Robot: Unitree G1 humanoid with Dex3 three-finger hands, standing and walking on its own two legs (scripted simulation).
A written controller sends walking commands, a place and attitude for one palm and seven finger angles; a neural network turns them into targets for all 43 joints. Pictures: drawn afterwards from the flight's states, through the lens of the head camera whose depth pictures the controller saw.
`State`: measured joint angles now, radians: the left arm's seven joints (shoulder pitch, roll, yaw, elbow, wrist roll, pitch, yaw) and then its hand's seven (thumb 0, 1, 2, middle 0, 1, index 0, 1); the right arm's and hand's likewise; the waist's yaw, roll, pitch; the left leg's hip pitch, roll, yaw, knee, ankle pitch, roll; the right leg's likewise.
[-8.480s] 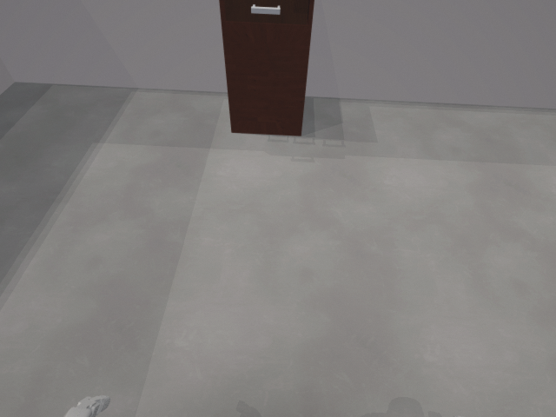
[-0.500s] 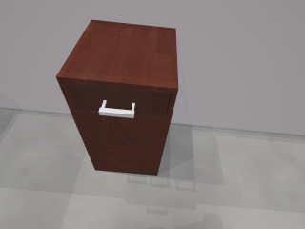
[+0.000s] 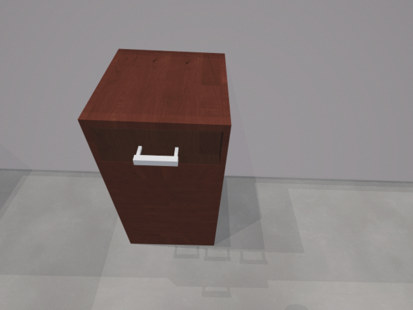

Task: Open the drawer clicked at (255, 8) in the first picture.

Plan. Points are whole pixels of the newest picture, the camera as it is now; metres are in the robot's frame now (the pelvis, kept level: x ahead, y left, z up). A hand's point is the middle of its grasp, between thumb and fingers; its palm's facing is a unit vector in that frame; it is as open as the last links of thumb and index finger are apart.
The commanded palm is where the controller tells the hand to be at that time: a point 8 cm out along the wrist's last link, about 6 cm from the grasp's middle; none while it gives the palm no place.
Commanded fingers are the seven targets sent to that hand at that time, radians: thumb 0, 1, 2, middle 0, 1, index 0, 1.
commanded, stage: come to a stop and stand still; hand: left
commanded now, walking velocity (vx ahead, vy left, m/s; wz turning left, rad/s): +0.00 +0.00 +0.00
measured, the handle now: (157, 155) +0.54 +0.17 -0.07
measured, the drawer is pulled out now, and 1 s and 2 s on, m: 0.00 0.00 0.00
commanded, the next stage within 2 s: look again from close up in 0.08 s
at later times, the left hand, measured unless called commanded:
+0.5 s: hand out of the picture +0.00 +0.17 -0.18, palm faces +0.03 -0.98 -0.19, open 7.4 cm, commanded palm none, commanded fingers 0.00 0.90 0.90 -0.20 -0.30 -0.20 -0.30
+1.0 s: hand (109, 269) +0.21 +0.21 -0.05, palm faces -0.03 -0.44 -0.90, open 7.7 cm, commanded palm +0.14 +0.22 -0.04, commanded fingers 0.00 0.60 0.77 -0.22 -0.50 -0.22 -0.50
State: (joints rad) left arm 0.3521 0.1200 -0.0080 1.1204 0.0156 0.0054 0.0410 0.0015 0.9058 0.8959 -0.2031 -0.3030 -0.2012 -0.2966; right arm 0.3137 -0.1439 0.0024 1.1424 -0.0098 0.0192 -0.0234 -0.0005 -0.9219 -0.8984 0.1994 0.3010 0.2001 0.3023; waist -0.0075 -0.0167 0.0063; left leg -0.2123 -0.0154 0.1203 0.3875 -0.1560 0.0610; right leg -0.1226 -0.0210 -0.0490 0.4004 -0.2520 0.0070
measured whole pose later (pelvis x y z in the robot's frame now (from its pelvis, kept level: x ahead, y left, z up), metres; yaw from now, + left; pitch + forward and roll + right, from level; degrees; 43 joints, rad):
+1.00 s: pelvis +0.02 -0.01 -0.03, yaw +1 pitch +6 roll +2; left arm 0.39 0.30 -0.10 0.08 0.67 0.08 0.36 0.02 0.82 0.85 -0.21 -0.37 -0.21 -0.36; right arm 0.23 -0.26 -0.01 0.70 -0.03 -0.17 -0.04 0.01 -0.91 -0.90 0.20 0.30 0.20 0.30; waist -0.01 0.05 -0.11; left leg -0.49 -0.03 0.11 0.67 -0.30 0.05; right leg -0.45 0.00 -0.02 0.74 -0.40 -0.04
